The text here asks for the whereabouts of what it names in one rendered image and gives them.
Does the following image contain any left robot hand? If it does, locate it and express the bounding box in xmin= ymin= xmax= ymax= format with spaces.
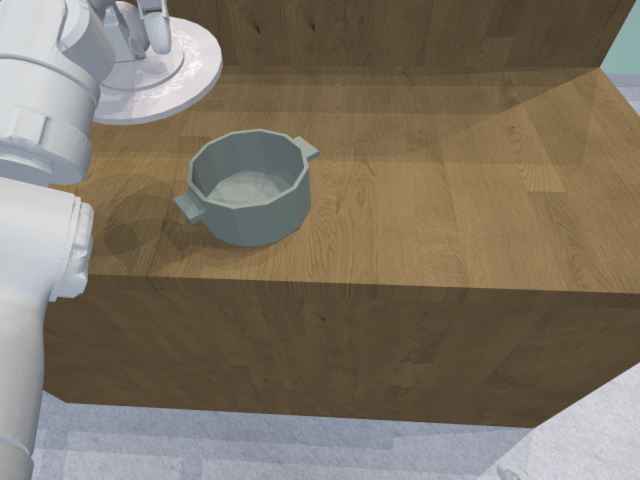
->
xmin=104 ymin=0 xmax=171 ymax=63

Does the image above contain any left robot forearm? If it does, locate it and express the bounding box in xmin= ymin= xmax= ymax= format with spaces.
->
xmin=0 ymin=0 xmax=116 ymax=188

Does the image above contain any lid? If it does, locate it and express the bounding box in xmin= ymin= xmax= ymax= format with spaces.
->
xmin=93 ymin=17 xmax=223 ymax=125

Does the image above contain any pot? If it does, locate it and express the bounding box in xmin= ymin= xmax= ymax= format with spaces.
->
xmin=173 ymin=129 xmax=319 ymax=247

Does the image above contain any left robot upper arm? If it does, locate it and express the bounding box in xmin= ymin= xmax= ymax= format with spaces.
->
xmin=0 ymin=177 xmax=94 ymax=480

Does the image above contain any knob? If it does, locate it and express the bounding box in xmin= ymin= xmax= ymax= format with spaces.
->
xmin=106 ymin=1 xmax=150 ymax=52

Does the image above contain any table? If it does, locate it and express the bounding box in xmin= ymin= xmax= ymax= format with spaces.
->
xmin=0 ymin=0 xmax=640 ymax=428

